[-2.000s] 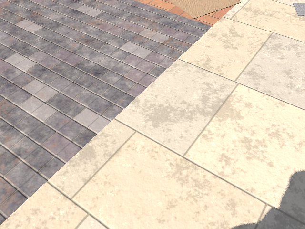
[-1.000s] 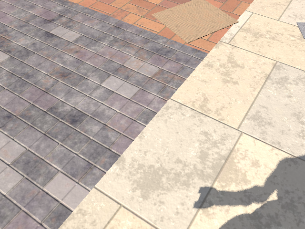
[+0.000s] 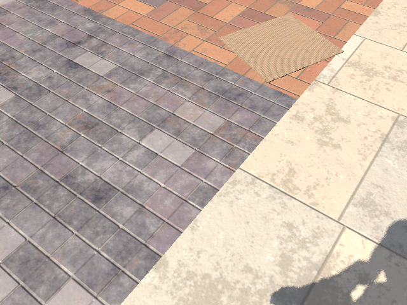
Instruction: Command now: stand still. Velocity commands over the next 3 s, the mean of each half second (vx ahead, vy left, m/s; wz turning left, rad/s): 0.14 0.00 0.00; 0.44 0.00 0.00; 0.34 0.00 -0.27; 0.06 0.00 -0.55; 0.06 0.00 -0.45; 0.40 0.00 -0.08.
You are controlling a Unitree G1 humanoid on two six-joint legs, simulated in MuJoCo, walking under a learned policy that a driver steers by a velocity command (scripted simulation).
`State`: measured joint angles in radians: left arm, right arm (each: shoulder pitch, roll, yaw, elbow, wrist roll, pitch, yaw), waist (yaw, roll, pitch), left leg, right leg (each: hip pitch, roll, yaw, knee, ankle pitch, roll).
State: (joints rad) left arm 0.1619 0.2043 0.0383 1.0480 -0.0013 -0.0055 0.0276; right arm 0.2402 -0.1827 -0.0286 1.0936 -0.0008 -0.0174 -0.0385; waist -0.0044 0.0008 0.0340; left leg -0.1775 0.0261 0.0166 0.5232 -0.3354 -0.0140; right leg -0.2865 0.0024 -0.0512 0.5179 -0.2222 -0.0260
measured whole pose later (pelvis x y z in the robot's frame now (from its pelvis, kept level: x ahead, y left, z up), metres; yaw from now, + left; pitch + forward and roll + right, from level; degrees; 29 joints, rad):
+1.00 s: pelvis +0.29 -0.03 -0.01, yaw +1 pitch +1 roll -1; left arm 0.08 0.24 0.06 0.96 -0.01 -0.10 -0.04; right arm 0.35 -0.22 -0.05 1.01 0.03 -0.11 -0.01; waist -0.01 0.02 0.05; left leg -0.35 0.06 -0.05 1.27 -0.36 0.04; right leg -0.39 0.04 -0.09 0.51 -0.14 -0.07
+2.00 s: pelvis +0.56 -0.02 +0.01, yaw -27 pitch +3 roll +3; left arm 0.21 0.28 0.08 0.73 0.00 0.01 0.02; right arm 0.07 -0.31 -0.10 0.83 -0.01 0.01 -0.05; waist 0.01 0.04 0.03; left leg -0.60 0.02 0.00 1.09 -0.39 -0.05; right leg -0.33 0.02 0.03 0.49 -0.21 -0.06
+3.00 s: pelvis +0.70 -0.15 +0.01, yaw -41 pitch +3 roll +0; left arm 0.43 0.26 0.05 0.77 -0.01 -0.07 0.00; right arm 0.11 -0.30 -0.05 0.73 0.01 -0.08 0.04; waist 0.07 0.05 0.00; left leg -0.69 0.09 -0.01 0.72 0.00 -0.01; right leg 0.00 0.04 -0.01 0.22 -0.27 -0.04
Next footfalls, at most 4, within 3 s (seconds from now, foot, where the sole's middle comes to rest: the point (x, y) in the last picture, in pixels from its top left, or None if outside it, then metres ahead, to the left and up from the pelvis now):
0.88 right None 0.41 -0.11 -0.77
1.38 left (178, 250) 0.69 0.12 -0.77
1.82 right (248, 282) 0.58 -0.12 -0.77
2.32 left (193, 247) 0.70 0.06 -0.77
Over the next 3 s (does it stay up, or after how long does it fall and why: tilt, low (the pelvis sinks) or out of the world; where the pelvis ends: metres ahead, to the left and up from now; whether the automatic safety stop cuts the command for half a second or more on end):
stays up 0.70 -0.15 0.01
